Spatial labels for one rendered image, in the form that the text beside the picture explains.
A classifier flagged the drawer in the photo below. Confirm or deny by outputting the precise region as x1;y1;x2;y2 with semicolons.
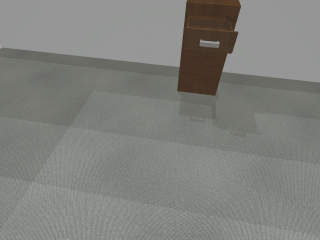
183;17;238;54

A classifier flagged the handle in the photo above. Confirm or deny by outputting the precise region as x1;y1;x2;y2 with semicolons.
199;39;220;48

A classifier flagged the cabinet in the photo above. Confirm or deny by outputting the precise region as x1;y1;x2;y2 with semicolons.
177;0;241;96

